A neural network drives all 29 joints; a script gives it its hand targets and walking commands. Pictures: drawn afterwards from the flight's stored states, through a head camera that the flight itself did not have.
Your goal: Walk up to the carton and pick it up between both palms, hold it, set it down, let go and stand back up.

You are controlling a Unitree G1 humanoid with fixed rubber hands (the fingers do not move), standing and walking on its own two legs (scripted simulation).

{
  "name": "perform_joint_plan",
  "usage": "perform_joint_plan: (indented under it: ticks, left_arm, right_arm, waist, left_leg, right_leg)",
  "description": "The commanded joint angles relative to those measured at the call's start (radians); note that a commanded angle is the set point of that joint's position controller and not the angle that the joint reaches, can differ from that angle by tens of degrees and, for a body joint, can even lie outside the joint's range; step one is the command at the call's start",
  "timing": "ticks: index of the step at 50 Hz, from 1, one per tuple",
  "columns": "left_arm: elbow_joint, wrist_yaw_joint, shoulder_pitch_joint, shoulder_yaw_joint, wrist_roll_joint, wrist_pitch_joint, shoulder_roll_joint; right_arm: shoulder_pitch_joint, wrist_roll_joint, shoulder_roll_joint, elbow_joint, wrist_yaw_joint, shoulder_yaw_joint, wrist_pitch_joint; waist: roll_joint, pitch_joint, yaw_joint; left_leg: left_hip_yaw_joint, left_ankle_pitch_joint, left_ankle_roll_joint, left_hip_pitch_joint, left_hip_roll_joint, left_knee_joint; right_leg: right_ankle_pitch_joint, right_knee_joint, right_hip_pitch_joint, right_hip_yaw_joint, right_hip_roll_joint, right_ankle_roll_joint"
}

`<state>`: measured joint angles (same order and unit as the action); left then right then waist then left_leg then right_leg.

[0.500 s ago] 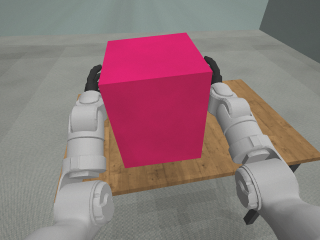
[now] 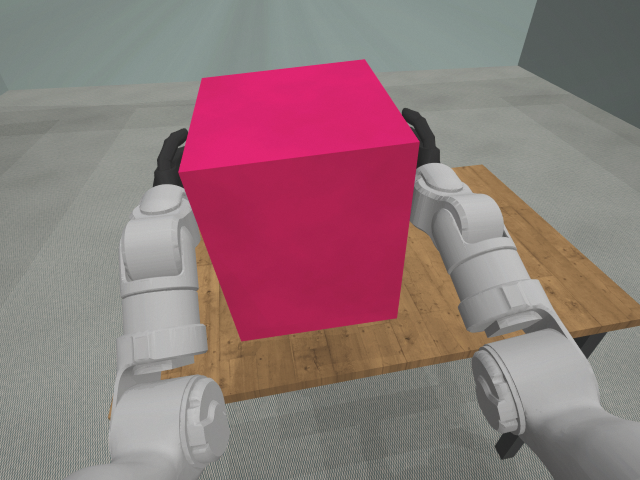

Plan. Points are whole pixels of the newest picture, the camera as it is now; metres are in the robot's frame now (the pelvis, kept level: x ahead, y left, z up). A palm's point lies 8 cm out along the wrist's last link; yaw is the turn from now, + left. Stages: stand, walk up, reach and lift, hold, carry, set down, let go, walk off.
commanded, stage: hold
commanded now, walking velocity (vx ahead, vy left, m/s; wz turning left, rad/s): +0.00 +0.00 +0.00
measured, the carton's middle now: (302, 201) +0.38 -0.01 +0.21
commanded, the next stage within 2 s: none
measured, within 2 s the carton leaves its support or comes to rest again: neither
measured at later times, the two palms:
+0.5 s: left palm (158, 188) +0.34 +0.14 +0.27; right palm (426, 160) +0.35 -0.15 +0.28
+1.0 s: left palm (161, 182) +0.36 +0.15 +0.26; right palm (419, 153) +0.36 -0.14 +0.28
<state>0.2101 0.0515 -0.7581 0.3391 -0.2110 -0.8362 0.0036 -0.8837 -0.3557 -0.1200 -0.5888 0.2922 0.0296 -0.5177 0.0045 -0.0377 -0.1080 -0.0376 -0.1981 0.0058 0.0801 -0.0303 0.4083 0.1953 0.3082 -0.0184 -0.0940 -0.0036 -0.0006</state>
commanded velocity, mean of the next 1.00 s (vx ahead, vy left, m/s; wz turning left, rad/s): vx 0.00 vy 0.00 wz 0.00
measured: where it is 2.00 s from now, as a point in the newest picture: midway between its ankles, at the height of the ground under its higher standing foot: outside the picture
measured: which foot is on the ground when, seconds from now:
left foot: down 0.00-1.00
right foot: down 0.00-1.00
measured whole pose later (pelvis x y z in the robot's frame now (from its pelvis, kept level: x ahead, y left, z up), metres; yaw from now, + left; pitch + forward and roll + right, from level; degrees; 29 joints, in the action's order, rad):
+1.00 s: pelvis -0.01 -0.01 +0.00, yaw +1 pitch -4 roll -2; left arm 0.36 0.06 -0.89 0.35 -0.19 -0.86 -0.05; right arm -1.02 -0.38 -0.14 -0.73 0.30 0.01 -0.57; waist 0.00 -0.11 -0.09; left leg -0.02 -0.17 0.00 0.17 -0.04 0.42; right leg 0.17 0.32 0.07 -0.11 -0.02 0.01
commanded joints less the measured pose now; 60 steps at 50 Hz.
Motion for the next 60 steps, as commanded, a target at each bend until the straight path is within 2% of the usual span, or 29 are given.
perform_joint_plan:
  ticks: [1,3,6,8,13,16,17,22,28,33,35,37,43,47,50,53,57,58,60]
  left_arm:
    - [-0.152,-0.143,-0.915,-0.51,0.157,0.089,0.546]
    - [-0.139,-0.143,-0.926,-0.505,0.157,0.081,0.545]
    - [-0.183,-0.139,-0.942,-0.526,0.178,0.076,0.558]
    - [-0.186,-0.136,-0.957,-0.524,0.179,0.071,0.556]
    - [-0.151,-0.141,-0.968,-0.504,0.167,0.049,0.542]
    - [-0.098,-0.144,-1.002,-0.468,0.15,0.047,0.532]
    - [-0.081,-0.145,-1.018,-0.465,0.149,0.049,0.534]
    - [-0.049,-0.135,-1.068,-0.459,0.168,0.068,0.553]
    - [0.072,-0.132,-1.131,-0.411,0.164,0.085,0.541]
    - [0.093,-0.118,-1.15,-0.382,0.178,0.106,0.539]
    - [0.143,-0.124,-1.126,-0.353,0.162,0.102,0.521]
    - [0.138,-0.128,-1.13,-0.353,0.16,0.104,0.521]
    - [0.019,-0.131,-1.119,-0.417,0.205,0.105,0.55]
    - [-0.028,-0.132,-1.068,-0.432,0.194,0.085,0.541]
    - [-0.079,-0.136,-1.049,-0.462,0.196,0.072,0.541]
    - [-0.158,-0.132,-1.033,-0.481,0.204,0.06,0.532]
    - [-0.137,-0.134,-0.997,-0.471,0.18,0.039,0.525]
    - [-0.16,-0.136,-1.0,-0.475,0.179,0.036,0.532]
    - [-0.219,-0.134,-0.992,-0.5,0.194,0.031,0.545]
  right_arm:
    - [-0.883,-0.141,0.7,0.327,-0.101,0.318,0.019]
    - [-0.882,-0.145,0.69,0.291,-0.106,0.304,0.013]
    - [-0.912,-0.167,0.7,0.334,-0.106,0.319,0.01]
    - [-0.906,-0.17,0.702,0.315,-0.104,0.312,-0.003]
    - [-0.918,-0.159,0.694,0.275,-0.106,0.286,-0.024]
    - [-0.939,-0.139,0.695,0.221,-0.117,0.251,-0.029]
    - [-0.953,-0.132,0.696,0.196,-0.121,0.237,-0.031]
    - [-1.016,-0.143,0.72,0.186,-0.13,0.225,-0.025]
    - [-1.061,-0.101,0.715,0.071,-0.15,0.157,-0.021]
    - [-1.089,-0.126,0.729,0.076,-0.152,0.166,-0.014]
    - [-1.092,-0.129,0.72,0.056,-0.145,0.165,-0.019]
    - [-1.092,-0.132,0.724,0.058,-0.143,0.164,-0.017]
    - [-1.062,-0.189,0.726,0.171,-0.117,0.212,-0.025]
    - [-1.017,-0.202,0.703,0.223,-0.102,0.229,-0.04]
    - [-0.982,-0.212,0.695,0.253,-0.096,0.243,-0.052]
    - [-0.958,-0.23,0.699,0.304,-0.088,0.276,-0.063]
    - [-0.949,-0.22,0.691,0.311,-0.086,0.277,-0.075]
    - [-0.944,-0.216,0.694,0.318,-0.087,0.277,-0.076]
    - [-0.952,-0.236,0.705,0.373,-0.083,0.305,-0.071]
  waist:
    - [0.027,-0.485,0.004]
    - [0.04,-0.471,0.006]
    - [0.034,-0.537,0.005]
    - [0.048,-0.515,0.0]
    - [0.049,-0.47,0.003]
    - [0.054,-0.43,0.015]
    - [0.055,-0.428,0.009]
    - [0.046,-0.485,0.015]
    - [0.041,-0.443,0.016]
    - [0.034,-0.52,0.033]
    - [0.009,-0.49,0.04]
    - [0.014,-0.487,0.043]
    - [0.054,-0.596,0.01]
    - [0.058,-0.558,0.001]
    - [0.084,-0.561,-0.012]
    - [0.071,-0.574,-0.009]
    - [0.065,-0.506,0.009]
    - [0.07,-0.51,0.004]
    - [0.069,-0.576,0.009]
  left_leg:
    - [0.044,0.344,-0.05,-0.167,0.075,-0.025]
    - [0.047,0.344,-0.053,-0.174,0.07,-0.029]
    - [0.048,0.36,-0.059,-0.184,0.069,-0.018]
    - [0.044,0.354,-0.06,-0.172,0.072,-0.019]
    - [0.04,0.253,-0.051,-0.128,0.072,-0.05]
    - [0.03,0.164,-0.044,-0.083,0.07,-0.074]
    - [0.032,0.135,-0.042,-0.074,0.069,-0.083]
    - [0.038,0.136,-0.038,-0.072,0.068,-0.072]
    - [0.052,-0.041,-0.016,0.005,0.055,-0.115]
    - [0.045,0.051,-0.02,-0.018,0.066,-0.081]
    - [0.045,0.025,-0.014,-0.012,0.069,-0.086]
    - [0.043,0.028,-0.013,-0.007,0.067,-0.086]
    - [0.053,0.215,-0.042,-0.073,0.074,-0.027]
    - [0.053,0.248,-0.053,-0.089,0.074,-0.023]
    - [0.056,0.289,-0.063,-0.099,0.076,-0.017]
    - [0.064,0.355,-0.068,-0.127,0.075,-0.003]
    - [0.057,0.317,-0.066,-0.11,0.072,-0.02]
    - [0.059,0.32,-0.065,-0.117,0.07,-0.019]
    - [0.06,0.406,-0.074,-0.151,0.073,0.009]
  right_leg:
    - [-0.387,-0.008,-0.029,0.05,-0.083,-0.082]
    - [-0.36,-0.018,-0.012,0.05,-0.085,-0.074]
    - [-0.37,-0.013,-0.027,0.053,-0.09,-0.075]
    - [-0.367,-0.014,-0.023,0.052,-0.087,-0.076]
    - [-0.269,-0.027,-0.008,0.054,-0.082,-0.076]
    - [-0.174,-0.035,0.008,0.05,-0.079,-0.076]
    - [-0.142,-0.037,0.016,0.052,-0.078,-0.072]
    - [-0.149,-0.028,0.014,0.053,-0.078,-0.069]
    - [0.011,-0.039,0.063,0.064,-0.063,-0.062]
    - [-0.062,-0.031,0.052,0.063,-0.066,-0.069]
    - [-0.035,-0.045,0.061,0.07,-0.059,-0.073]
    - [-0.031,-0.046,0.062,0.071,-0.059,-0.073]
    - [-0.232,-0.017,0.007,0.068,-0.067,-0.077]
    - [-0.26,-0.021,0.002,0.062,-0.074,-0.08]
    - [-0.298,-0.014,-0.013,0.06,-0.074,-0.083]
    - [-0.362,-0.002,-0.036,0.051,-0.083,-0.085]
    - [-0.316,-0.014,-0.009,0.052,-0.084,-0.083]
    - [-0.317,-0.014,-0.011,0.053,-0.084,-0.082]
    - [-0.399,0.004,-0.037,0.05,-0.091,-0.083]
